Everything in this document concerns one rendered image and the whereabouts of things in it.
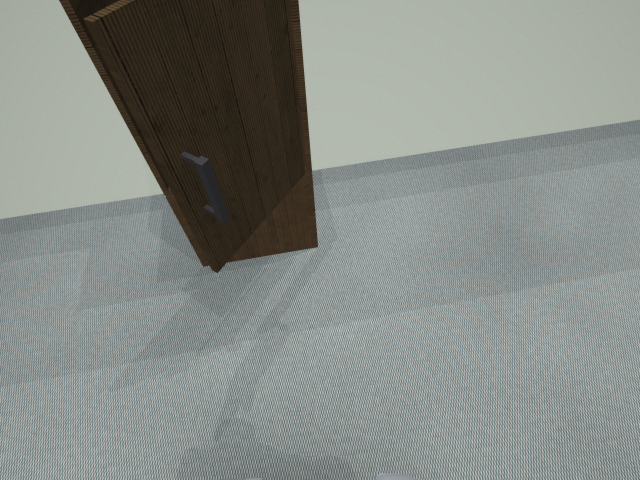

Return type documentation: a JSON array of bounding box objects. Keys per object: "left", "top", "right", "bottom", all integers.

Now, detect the cupboard door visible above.
[{"left": 83, "top": 0, "right": 306, "bottom": 273}]

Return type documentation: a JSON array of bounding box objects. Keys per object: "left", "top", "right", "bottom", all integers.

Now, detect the handle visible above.
[{"left": 181, "top": 151, "right": 230, "bottom": 223}]

